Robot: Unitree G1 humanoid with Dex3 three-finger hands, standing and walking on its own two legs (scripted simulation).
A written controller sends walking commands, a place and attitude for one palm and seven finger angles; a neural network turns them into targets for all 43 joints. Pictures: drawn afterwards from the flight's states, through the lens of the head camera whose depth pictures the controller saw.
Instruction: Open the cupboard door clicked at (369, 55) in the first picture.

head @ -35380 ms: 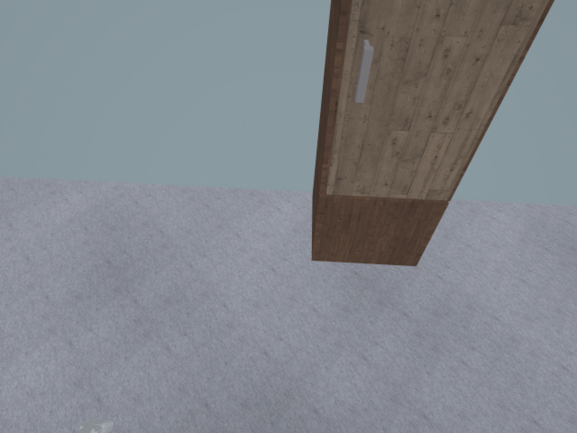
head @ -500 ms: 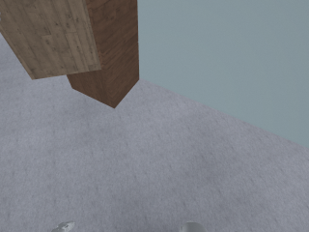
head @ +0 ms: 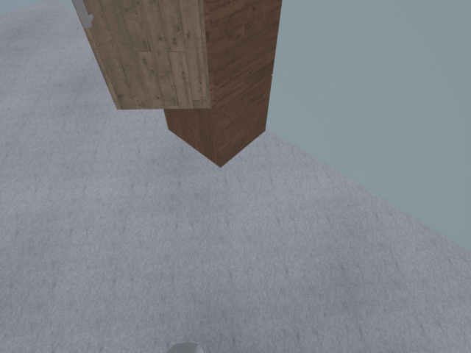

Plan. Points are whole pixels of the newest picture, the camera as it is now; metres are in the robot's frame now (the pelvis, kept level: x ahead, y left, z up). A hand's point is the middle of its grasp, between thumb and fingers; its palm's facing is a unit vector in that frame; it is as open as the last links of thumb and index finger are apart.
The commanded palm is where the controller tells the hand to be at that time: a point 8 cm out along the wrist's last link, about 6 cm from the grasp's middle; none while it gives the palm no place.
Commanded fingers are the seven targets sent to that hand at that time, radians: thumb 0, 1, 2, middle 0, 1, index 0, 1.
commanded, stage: take the last steps up to it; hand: left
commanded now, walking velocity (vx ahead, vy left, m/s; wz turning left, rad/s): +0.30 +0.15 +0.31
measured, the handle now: (81, 1) +0.99 +0.54 +0.09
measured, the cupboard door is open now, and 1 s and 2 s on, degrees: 44 44 44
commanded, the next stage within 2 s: come to a stop and stand still in 1.34 s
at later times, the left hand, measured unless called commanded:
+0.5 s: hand (129, 335) +0.16 +0.22 -0.16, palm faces +0.09 -0.97 -0.22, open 7.3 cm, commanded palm none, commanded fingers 0.00 0.90 0.90 -0.20 -0.30 -0.20 -0.30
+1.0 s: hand (93, 348) +0.14 +0.30 -0.19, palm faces +0.26 -0.95 -0.17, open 7.3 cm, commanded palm none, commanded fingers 0.00 0.90 0.90 -0.20 -0.30 -0.20 -0.30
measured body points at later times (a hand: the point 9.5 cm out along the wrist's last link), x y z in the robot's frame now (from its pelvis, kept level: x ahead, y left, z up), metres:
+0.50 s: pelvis +0.08 +0.02 -0.01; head +0.11 +0.01 +0.44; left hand +0.16 +0.27 -0.14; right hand +0.06 -0.20 -0.17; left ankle +0.01 +0.11 -0.74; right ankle +0.13 -0.08 -0.74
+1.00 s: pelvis +0.24 +0.14 -0.02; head +0.28 +0.16 +0.43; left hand +0.13 +0.35 -0.18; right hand +0.40 -0.08 -0.15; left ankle +0.28 +0.24 -0.74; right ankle +0.15 -0.04 -0.68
